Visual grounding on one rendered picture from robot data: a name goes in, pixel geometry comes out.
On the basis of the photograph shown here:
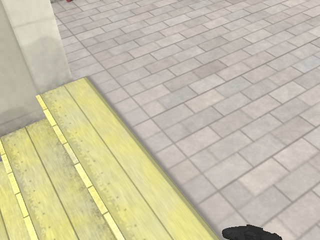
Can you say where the stairs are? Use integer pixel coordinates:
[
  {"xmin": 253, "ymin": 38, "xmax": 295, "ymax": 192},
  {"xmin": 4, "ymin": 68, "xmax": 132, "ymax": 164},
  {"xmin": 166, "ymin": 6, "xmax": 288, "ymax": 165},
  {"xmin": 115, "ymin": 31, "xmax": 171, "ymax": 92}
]
[{"xmin": 0, "ymin": 118, "xmax": 115, "ymax": 240}]

